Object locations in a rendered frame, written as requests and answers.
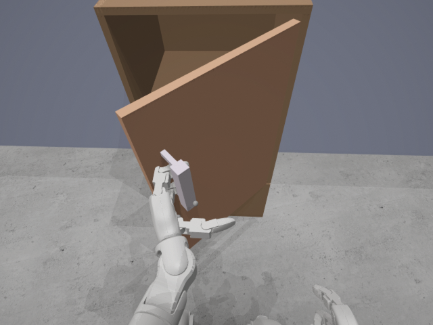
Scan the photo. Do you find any handle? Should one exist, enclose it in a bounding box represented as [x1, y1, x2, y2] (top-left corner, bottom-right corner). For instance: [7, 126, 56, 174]
[160, 149, 196, 212]

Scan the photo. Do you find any robot left forearm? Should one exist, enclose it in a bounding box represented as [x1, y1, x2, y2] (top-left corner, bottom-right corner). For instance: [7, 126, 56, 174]
[129, 236, 197, 325]

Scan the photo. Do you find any left robot thigh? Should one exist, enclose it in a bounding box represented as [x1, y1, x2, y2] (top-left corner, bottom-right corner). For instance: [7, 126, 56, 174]
[178, 309, 194, 325]

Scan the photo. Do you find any cupboard door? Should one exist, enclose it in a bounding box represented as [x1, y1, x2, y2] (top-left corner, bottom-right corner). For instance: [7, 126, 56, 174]
[115, 19, 301, 249]

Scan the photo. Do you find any robot left hand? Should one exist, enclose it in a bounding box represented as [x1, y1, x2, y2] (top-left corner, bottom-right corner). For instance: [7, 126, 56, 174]
[149, 161, 235, 243]

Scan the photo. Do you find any robot right hand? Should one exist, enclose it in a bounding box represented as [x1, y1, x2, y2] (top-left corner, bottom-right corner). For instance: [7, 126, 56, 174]
[311, 284, 359, 325]

